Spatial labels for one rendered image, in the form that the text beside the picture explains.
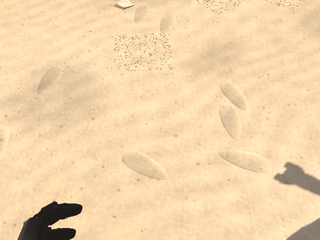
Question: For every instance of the left robot hand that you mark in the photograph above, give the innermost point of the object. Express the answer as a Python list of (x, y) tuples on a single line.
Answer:
[(36, 227)]

